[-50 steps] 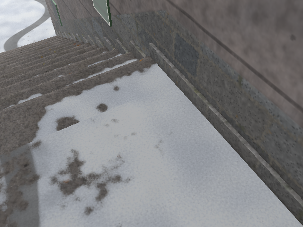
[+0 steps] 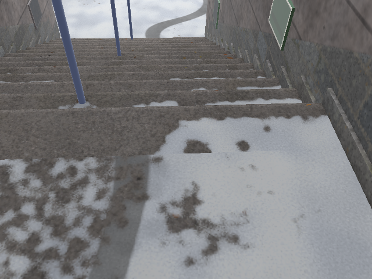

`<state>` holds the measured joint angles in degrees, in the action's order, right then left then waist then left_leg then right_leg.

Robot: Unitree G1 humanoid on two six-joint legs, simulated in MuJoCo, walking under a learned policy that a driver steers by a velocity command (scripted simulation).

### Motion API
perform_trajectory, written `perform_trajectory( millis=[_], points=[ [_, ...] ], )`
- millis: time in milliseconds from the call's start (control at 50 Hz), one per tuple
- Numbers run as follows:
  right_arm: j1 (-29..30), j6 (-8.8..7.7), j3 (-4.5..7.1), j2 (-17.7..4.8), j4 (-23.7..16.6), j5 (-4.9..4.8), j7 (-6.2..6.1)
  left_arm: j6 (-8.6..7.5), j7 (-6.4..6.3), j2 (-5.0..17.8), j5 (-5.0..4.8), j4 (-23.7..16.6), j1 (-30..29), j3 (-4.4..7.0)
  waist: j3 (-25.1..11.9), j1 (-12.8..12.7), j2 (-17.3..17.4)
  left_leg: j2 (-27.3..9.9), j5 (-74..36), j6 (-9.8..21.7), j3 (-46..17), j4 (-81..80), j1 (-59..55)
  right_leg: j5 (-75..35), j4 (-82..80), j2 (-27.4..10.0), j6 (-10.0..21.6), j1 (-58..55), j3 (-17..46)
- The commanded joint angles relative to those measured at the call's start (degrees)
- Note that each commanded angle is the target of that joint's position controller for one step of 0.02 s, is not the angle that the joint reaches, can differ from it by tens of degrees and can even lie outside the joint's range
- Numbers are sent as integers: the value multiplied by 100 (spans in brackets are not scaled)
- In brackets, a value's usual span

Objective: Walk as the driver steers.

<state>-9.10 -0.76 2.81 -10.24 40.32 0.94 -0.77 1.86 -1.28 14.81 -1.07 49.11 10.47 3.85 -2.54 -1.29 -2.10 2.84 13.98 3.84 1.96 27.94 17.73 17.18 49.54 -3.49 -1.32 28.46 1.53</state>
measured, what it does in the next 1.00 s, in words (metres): walks ahead, turning right: right foot, then left foot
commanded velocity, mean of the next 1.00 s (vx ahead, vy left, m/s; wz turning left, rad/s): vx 0.28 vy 0.00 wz -0.32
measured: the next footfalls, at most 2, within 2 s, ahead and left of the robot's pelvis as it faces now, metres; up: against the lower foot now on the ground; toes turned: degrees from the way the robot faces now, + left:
right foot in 0.30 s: +0.10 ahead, -0.17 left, +0.00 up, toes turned -12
left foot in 0.72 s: +0.47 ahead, -0.12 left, +0.00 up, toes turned -23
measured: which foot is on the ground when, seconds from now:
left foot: down 0.00-0.30, up 0.32-0.70, down 0.72-1.00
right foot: up 0.00-0.28, down 0.30-0.72, up 0.74-1.00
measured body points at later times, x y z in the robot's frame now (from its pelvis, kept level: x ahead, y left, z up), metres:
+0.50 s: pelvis +0.13 -0.11 +0.01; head +0.16 -0.14 +0.46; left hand +0.24 +0.14 -0.11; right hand +0.24 -0.41 -0.09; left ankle +0.24 +0.04 -0.67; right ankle +0.06 -0.16 -0.74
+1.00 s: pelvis +0.32 -0.15 -0.01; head +0.35 -0.18 +0.44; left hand +0.54 +0.04 -0.12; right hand +0.37 -0.44 -0.12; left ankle +0.43 -0.10 -0.74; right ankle +0.30 -0.32 -0.72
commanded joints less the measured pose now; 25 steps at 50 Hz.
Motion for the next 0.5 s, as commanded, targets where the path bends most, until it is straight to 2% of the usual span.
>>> perform_trajectory(
  millis=[20, 40, 80, 160, 200, 240, 260, 280, 300, 320, 340, 360, 380, 400, 420, 440, 460, 480, 500],
  points=[
    [-533, -177, 427, -1240, -118, -45, -96, -227, 31, 637, -66, -598, -871, 111, 142, 500, 866, -2122, 1393, 920, -2196, -1696, -1277, 310, -244, -86, 245, 1151, 223],
    [-619, -195, 435, -1207, -60, -73, -117, -273, 41, 532, -70, -587, -876, 91, 184, 506, 787, -2241, 1347, 951, -2266, -1722, -1523, 374, -247, -116, 294, 1361, 295],
    [-653, -232, 462, -1171, -14, -98, -123, -345, 91, 392, -76, -553, -867, 68, 165, 486, 688, -2249, 1160, 916, -2081, -1800, -1711, 413, -316, -163, 421, 1397, 281],
    [-426, -260, 530, -1198, -9, -159, -30, -383, 240, 266, -70, -419, -699, 40, 71, 355, 727, -1971, 716, 725, -1222, -1805, -1393, 330, -726, -101, 527, 696, -166],
    [-434, -240, 565, -1250, 2, -239, 32, -366, 311, 237, -67, -400, -633, 19, 33, 335, 711, -1903, 768, 647, -875, -1740, -1135, 309, -985, 2, 541, 179, -417],
    [-319, -209, 573, -1291, 49, -294, 64, -341, 321, 241, -37, -335, -414, 23, 73, 144, 709, -1797, 855, 519, -481, -1457, -722, 32, -1513, 153, 599, -525, -673],
    [-259, -200, 552, -1267, 73, -279, 72, -334, 303, 298, -2, -213, -150, 54, 57, -1, 678, -1676, 845, 428, -269, -1132, -401, -157, -1793, 319, 647, -1062, -815],
    [-202, -212, 505, -1159, 58, -255, 59, -330, 263, 449, -8, -30, 309, 125, -36, -187, 629, -1497, 753, 255, 3, -572, -4, -12, -1936, 461, 734, -1763, -857],
    [33, -257, 399, -874, -48, -164, 46, -352, 213, 810, -34, 160, 1039, 275, -251, -486, 135, -1141, 182, -89, 576, 881, 853, 158, -2170, 117, 1031, -2888, -94],
    [328, -387, 279, -582, -515, -3, 33, -415, 184, 1790, 33, 129, 1562, 503, -322, -561, -1572, -219, 1370, -630, 834, 3349, 3118, 560, -3103, -1364, 1998, -4085, 3133],
    [359, -573, 306, -825, -476, -141, 44, -532, 244, 1582, 93, 27, 1796, 412, -592, -743, -1132, -124, 1948, -581, -363, 4360, 3990, 1093, -3686, -1803, 2558, -4451, 4272],
    [304, -669, 348, -1104, -485, -283, 90, -613, 247, 1235, 79, -87, 1386, 319, -241, -539, -824, -413, 1467, -443, -618, 4485, 4369, 704, -3609, -1683, 2369, -4376, 3766],
    [274, -696, 350, -1155, -427, -264, 95, -647, 237, 960, -10, -237, 995, 241, -47, -315, -470, -591, 894, -368, -609, 4210, 4136, 206, -3522, -1444, 2143, -3944, 3128],
    [326, -706, 369, -1209, -370, -114, 74, -639, 209, 793, -10, -323, 732, 179, 127, -188, -182, -753, 493, -360, -573, 3779, 3803, -286, -3567, -1245, 1945, -3472, 2605],
    [464, -703, 384, -1208, -387, 3, 67, -620, 154, 761, 30, -400, 535, 149, 207, -82, -50, -825, 151, -399, -547, 3298, 3387, -883, -3680, -1083, 1825, -3062, 2266],
    [490, -674, 355, -1107, -443, 26, 85, -591, 68, 812, 15, -419, 486, 156, 209, 30, -83, -769, -95, -497, -502, 2934, 3046, -1384, -3750, -957, 1759, -2770, 2060],
    [597, -656, 331, -1042, -521, 18, 127, -570, -13, 776, 6, -380, 601, 124, 249, 33, -18, -684, -372, -589, -419, 2596, 2867, -1748, -3818, -821, 1713, -2635, 1834],
    [637, -638, 323, -992, -576, -34, 133, -554, -61, 779, -26, -352, 680, 128, 273, 62, -100, -587, -744, -638, -376, 2194, 2680, -1933, -3826, -604, 1606, -2479, 1536],
    [714, -621, 304, -965, -619, 14, 136, -529, -59, 945, -47, -373, 669, 168, 305, 51, -84, -483, -1096, -662, -337, 1847, 2449, -2301, -3768, -456, 1499, -2314, 1350]
  ],
)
